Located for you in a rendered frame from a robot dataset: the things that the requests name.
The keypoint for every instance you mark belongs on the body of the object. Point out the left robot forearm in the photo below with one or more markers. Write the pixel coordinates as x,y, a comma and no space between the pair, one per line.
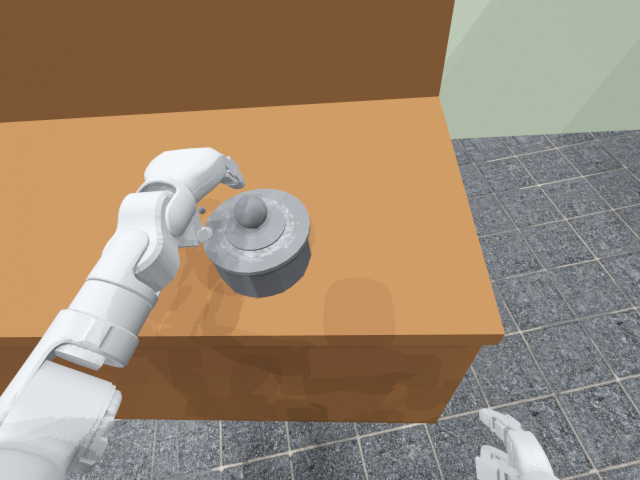
103,321

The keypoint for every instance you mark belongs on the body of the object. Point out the lid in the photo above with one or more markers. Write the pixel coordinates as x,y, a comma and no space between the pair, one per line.
252,251

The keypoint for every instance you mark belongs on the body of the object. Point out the table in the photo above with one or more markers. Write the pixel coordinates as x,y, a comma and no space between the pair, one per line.
333,101

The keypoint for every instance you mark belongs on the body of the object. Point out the left robot upper arm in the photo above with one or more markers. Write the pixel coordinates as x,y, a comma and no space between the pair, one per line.
59,425

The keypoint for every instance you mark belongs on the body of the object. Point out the pot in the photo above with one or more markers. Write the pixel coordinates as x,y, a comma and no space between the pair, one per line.
271,283

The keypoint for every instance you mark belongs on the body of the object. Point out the left robot hand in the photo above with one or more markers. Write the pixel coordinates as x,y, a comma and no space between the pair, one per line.
200,170

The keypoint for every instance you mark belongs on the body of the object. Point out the knob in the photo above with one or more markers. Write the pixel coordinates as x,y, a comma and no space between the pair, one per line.
250,211

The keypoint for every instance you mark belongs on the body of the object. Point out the right robot hand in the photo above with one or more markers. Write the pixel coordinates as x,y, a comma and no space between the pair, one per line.
525,454

